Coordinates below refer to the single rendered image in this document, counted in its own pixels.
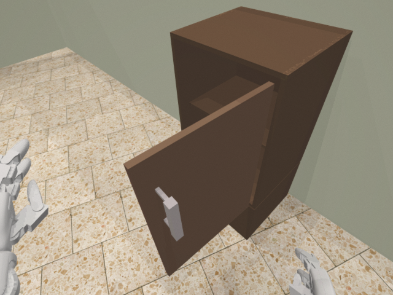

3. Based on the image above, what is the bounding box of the left robot hand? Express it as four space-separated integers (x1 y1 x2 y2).
0 138 49 251

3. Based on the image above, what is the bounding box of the right robot hand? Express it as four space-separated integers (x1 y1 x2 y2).
289 248 336 295

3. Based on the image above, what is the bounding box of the robot left forearm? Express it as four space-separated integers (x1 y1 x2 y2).
0 251 20 295

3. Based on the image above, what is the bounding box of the handle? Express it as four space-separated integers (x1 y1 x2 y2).
155 187 184 241

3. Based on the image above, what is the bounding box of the cupboard door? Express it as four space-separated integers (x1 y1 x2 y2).
123 81 274 277

